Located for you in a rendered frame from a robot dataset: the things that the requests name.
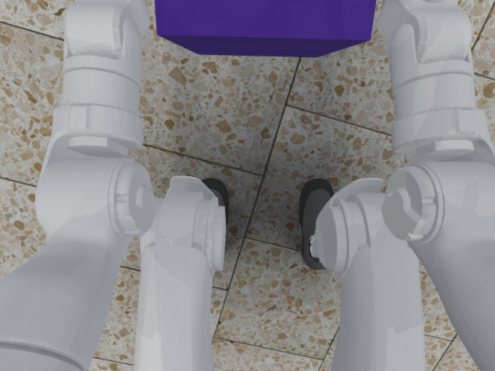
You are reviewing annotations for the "robot left forearm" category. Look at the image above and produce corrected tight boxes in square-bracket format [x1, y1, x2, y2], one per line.
[35, 0, 151, 225]

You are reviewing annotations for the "robot right forearm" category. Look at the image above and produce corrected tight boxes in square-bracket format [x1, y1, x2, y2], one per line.
[377, 0, 495, 167]

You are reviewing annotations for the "carton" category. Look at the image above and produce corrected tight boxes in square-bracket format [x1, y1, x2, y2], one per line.
[155, 0, 377, 57]

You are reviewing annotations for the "left robot shin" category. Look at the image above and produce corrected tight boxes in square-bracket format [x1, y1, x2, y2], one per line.
[140, 175, 216, 257]

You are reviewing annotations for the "right robot shin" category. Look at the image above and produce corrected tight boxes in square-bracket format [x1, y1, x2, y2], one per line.
[310, 178, 409, 269]

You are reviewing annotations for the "robot shin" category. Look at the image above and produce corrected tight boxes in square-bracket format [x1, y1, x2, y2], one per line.
[140, 175, 216, 257]
[310, 178, 409, 269]

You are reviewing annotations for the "right robot upper arm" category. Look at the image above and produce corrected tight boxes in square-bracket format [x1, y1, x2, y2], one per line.
[381, 162, 495, 371]

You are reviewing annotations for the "left robot upper arm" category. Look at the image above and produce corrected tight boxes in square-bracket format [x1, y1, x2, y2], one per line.
[0, 158, 156, 371]

